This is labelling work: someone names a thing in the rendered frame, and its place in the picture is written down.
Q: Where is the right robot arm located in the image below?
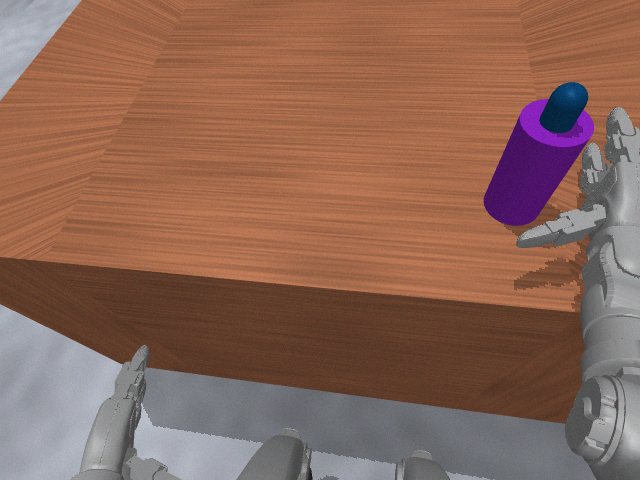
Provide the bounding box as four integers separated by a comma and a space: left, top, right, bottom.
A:
565, 225, 640, 480

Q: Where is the bottle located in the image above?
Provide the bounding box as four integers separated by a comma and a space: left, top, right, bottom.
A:
484, 82, 594, 226

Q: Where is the left robot hand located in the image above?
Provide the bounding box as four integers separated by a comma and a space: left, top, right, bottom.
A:
79, 345, 182, 480

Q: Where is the right robot hand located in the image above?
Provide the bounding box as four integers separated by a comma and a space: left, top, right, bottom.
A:
516, 107, 640, 248

